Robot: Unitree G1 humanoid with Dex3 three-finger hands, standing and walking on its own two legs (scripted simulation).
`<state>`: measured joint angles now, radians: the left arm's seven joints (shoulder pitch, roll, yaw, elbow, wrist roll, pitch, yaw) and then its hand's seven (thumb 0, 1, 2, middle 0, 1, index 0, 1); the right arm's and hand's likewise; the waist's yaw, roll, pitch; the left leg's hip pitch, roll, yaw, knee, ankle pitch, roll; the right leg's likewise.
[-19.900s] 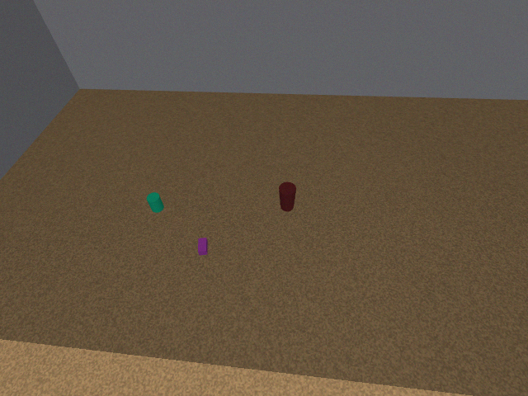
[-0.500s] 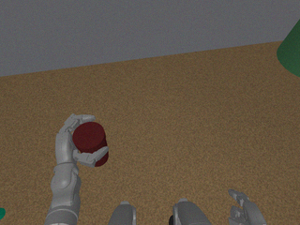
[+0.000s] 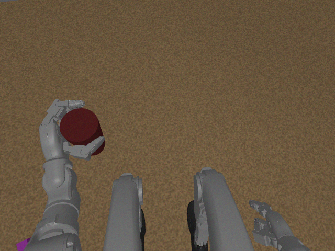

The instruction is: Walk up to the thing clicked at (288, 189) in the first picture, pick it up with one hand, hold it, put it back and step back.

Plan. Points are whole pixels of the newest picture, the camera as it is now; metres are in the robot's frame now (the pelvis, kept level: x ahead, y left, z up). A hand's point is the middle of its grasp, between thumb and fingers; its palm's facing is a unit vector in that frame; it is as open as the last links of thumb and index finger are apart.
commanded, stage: crouch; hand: left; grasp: from the side
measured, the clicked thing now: (87, 135) +0.39 +0.21 -0.08
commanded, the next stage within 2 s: lower in 1.02 s
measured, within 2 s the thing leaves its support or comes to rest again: neither
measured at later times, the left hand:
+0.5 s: hand (92, 141) +0.40 +0.23 -0.20, palm faces +0.23 -0.97 -0.03, open 10.8 cm
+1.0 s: hand (95, 146) +0.41 +0.24 -0.27, palm faces +0.20 -0.98 -0.03, open 10.8 cm
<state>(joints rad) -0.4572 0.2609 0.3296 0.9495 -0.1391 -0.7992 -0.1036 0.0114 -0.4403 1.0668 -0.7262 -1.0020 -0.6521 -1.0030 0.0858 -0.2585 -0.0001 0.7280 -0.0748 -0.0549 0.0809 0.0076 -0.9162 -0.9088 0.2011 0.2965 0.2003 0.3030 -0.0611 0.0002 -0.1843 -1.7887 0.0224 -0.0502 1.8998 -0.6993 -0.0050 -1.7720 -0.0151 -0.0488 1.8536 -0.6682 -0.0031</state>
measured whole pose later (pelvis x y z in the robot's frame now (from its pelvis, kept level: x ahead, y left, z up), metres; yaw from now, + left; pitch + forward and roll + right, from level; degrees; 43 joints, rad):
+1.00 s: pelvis -0.04 +0.00 -0.18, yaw -5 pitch +25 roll -8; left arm -0.61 0.50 0.52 1.13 -0.10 -0.86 -0.15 0.01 -0.44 1.07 -0.73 -1.00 -0.66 -1.00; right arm 0.00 -0.31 0.16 0.74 -0.18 -0.01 0.11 0.00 -0.93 -0.91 0.20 0.30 0.20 0.30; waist -0.16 -0.07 0.05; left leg -2.26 0.00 -0.16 2.50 -0.69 -0.01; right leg -2.20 -0.01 -0.13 2.38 -0.63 0.01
